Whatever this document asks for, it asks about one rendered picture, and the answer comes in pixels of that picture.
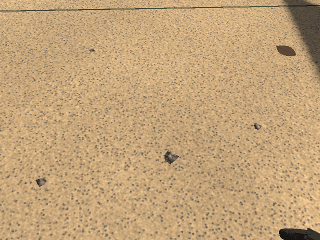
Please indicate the right robot hand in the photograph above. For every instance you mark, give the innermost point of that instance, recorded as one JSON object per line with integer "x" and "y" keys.
{"x": 298, "y": 234}

